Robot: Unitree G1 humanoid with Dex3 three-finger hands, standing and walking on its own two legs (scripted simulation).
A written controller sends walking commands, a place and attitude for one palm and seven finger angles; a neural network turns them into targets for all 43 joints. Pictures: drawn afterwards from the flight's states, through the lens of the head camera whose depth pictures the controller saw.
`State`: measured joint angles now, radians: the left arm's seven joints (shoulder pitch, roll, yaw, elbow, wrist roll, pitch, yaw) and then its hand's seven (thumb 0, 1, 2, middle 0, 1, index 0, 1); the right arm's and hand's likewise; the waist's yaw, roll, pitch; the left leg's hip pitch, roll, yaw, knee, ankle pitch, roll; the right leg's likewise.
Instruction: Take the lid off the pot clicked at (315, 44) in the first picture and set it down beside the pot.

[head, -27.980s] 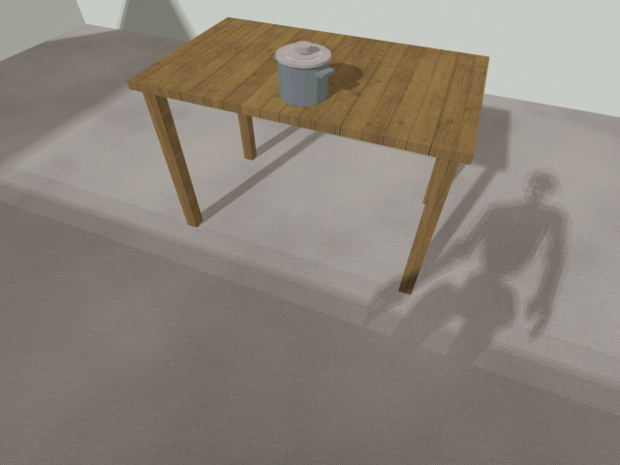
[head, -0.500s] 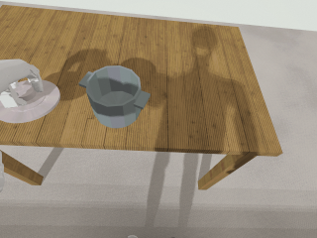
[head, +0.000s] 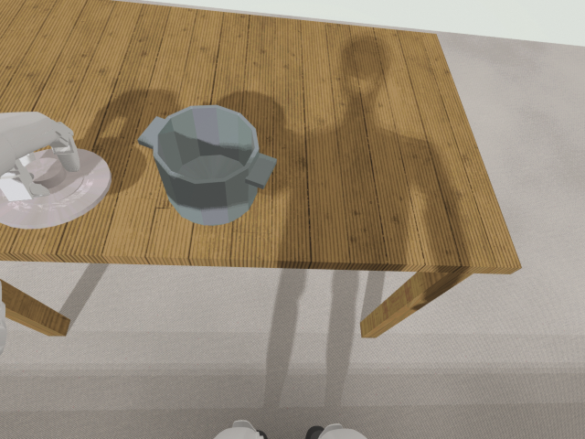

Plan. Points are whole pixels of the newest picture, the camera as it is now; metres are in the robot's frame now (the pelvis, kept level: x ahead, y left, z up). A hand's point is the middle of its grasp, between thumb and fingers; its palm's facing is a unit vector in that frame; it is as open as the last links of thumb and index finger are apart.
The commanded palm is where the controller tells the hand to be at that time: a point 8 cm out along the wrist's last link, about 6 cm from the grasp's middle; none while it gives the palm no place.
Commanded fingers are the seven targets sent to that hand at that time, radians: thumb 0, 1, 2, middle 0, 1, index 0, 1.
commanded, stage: lower the lid onto the table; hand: left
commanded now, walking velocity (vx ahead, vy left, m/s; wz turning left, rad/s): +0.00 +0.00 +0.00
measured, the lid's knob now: (44, 173) +0.47 +0.33 +0.02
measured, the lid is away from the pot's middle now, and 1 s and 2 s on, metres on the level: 0.23 0.25 0.25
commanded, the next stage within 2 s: open the fingers wide in 0.52 s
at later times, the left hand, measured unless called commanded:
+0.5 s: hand (44, 172) +0.48 +0.34 +0.01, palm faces -0.49 -0.10 -0.87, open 7.8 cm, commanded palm +0.52 +0.32 +0.07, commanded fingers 0.00 0.63 1.04 -0.80 -1.03 -0.81 -1.00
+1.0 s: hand (24, 190) +0.45 +0.36 +0.01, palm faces -0.45 -0.11 -0.89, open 7.8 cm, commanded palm +0.50 +0.33 +0.07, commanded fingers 0.00 0.32 0.81 -0.56 -0.96 -0.57 -0.95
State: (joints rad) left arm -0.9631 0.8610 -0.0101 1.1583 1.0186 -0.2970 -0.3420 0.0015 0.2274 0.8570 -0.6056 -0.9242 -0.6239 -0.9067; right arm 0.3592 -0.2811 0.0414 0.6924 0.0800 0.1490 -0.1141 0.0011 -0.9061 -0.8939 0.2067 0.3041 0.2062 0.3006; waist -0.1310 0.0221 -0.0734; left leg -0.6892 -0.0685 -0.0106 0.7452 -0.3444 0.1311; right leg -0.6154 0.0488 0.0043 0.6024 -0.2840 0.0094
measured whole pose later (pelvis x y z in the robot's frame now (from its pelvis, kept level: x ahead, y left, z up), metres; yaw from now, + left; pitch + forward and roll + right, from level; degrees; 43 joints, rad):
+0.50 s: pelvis +0.00 +0.02 -0.01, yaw -1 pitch +21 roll -7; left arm -1.03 0.84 0.00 1.22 1.07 -0.25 -0.27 0.00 0.22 0.85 -0.60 -0.93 -0.62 -0.91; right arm 0.38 -0.27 0.04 0.68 0.05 0.18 -0.09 0.00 -0.91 -0.89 0.21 0.30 0.21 0.30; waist -0.16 0.04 -0.09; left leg -0.81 -0.07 -0.01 0.83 -0.38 0.15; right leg -0.72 0.05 -0.01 0.67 -0.31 -0.01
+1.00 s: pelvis -0.01 +0.04 -0.02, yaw -1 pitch +20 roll -8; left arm -0.97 0.79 -0.02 1.15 1.05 -0.23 -0.24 0.02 0.27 0.80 -0.55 -0.96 -0.59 -0.94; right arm 0.36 -0.26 0.02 0.67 0.05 0.22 -0.06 0.00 -0.91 -0.89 0.21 0.30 0.21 0.30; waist -0.12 0.04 -0.11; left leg -0.82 -0.08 -0.01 0.87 -0.39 0.16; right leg -0.73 0.04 0.00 0.70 -0.32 -0.03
